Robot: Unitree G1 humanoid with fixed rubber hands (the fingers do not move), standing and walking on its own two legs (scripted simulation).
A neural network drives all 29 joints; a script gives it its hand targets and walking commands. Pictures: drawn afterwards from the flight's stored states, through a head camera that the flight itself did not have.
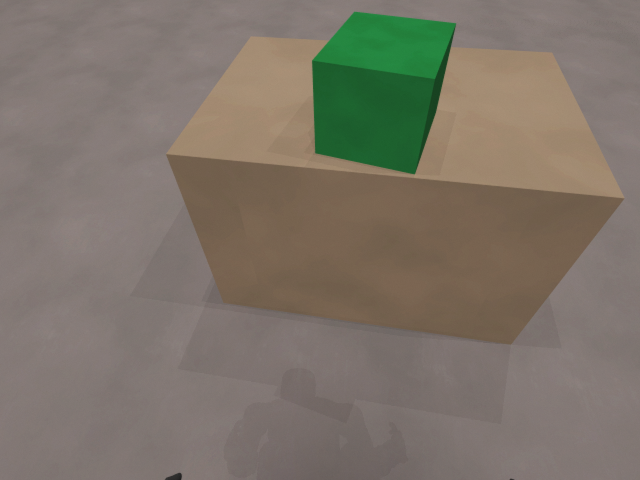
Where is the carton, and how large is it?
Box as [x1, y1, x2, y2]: [312, 12, 455, 173]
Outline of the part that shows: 354,12 312,60 315,152 414,173 435,113 455,23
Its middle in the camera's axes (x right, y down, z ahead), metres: +0.15 -0.36 +0.91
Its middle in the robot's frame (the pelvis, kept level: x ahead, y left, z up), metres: +0.93 -0.11 +0.02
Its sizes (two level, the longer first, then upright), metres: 0.282 0.243 0.222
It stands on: a pedestal, 0.68 m high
